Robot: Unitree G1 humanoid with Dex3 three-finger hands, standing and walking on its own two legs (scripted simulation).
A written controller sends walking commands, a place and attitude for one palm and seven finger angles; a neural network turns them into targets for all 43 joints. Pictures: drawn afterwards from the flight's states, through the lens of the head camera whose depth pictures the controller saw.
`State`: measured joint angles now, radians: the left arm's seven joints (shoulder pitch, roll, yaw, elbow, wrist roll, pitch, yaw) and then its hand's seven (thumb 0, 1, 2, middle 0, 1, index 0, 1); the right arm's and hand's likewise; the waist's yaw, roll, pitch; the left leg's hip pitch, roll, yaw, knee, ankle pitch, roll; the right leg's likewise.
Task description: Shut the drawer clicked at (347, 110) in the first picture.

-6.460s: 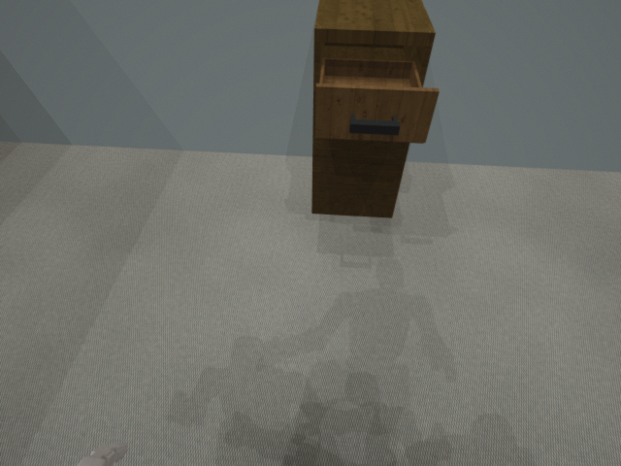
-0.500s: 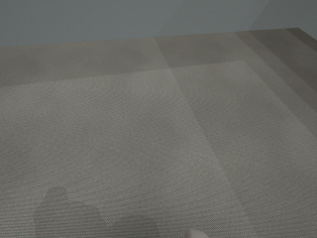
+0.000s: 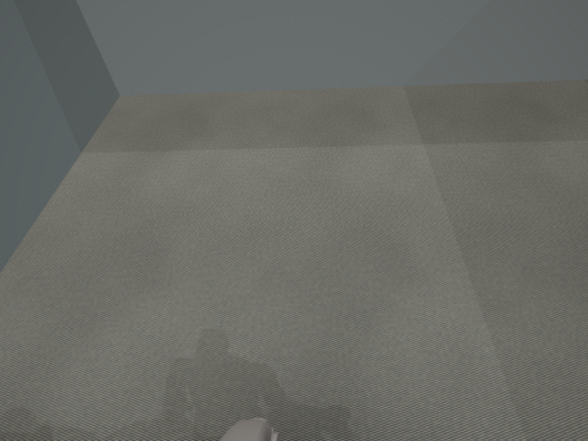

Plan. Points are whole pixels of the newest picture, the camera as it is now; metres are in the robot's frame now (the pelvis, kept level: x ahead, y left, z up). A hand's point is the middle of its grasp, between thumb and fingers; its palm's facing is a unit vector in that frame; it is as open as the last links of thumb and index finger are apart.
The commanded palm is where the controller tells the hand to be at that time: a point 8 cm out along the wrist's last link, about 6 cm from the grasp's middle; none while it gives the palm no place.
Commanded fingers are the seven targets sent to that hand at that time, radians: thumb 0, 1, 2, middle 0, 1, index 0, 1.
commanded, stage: turn to face it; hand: left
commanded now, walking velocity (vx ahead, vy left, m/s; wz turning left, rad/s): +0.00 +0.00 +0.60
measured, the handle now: out of the picture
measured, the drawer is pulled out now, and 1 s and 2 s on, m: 0.30 0.30 0.30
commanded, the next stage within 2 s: none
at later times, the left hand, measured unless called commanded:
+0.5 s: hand out of the picture -0.04 +0.28 -0.18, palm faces +0.36 -0.89 -0.26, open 7.4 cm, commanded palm none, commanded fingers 0.00 0.90 0.90 -0.20 -0.30 -0.20 -0.30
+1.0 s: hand out of the picture -0.05 +0.21 -0.14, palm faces +0.57 -0.77 -0.29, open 7.4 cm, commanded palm none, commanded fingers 0.00 0.90 0.90 -0.20 -0.30 -0.20 -0.30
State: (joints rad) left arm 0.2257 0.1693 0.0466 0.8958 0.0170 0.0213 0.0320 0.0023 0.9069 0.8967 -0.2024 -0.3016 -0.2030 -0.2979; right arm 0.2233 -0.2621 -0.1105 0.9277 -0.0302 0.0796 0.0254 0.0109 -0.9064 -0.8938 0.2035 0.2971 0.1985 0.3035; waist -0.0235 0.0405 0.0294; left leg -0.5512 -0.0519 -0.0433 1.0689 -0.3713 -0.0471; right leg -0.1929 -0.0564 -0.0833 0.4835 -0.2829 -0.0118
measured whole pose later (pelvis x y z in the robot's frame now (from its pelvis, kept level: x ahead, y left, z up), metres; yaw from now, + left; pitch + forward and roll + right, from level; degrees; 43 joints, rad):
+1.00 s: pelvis -0.01 +0.00 +0.00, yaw +37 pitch -1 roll +2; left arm 0.21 0.17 0.03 0.86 0.02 0.01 0.03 0.00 0.91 0.90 -0.20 -0.30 -0.20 -0.30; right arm 0.24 -0.27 -0.11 0.94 -0.03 0.09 0.03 0.01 -0.91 -0.89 0.20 0.30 0.20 0.30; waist -0.04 0.03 0.06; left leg -0.51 0.01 -0.03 1.18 -0.35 -0.07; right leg -0.19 -0.09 -0.15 0.49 -0.28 -0.02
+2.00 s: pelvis -0.02 -0.02 +0.00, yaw +72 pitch -2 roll +3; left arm 0.21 0.17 0.03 0.88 0.02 0.01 0.03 0.00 0.91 0.90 -0.20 -0.30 -0.20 -0.30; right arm 0.28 -0.28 -0.11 0.96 -0.03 0.09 0.03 0.01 -0.91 -0.89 0.20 0.30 0.20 0.30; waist -0.05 0.04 0.05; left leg -0.51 -0.01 -0.05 1.19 -0.34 -0.07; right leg -0.17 -0.08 -0.13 0.48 -0.28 -0.02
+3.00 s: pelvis -0.03 -0.01 +0.00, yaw +90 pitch -2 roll +2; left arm 0.35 0.13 0.03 1.04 0.02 -0.03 0.02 0.00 0.92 0.90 -0.20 -0.30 -0.20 -0.30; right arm 0.41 -0.19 -0.07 1.11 -0.04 0.04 0.01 0.01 -0.91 -0.89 0.20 0.30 0.20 0.30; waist -0.03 0.03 -0.03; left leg -0.44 0.00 0.01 0.97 -0.35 0.02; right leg -0.08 0.01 -0.08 0.39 -0.27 -0.07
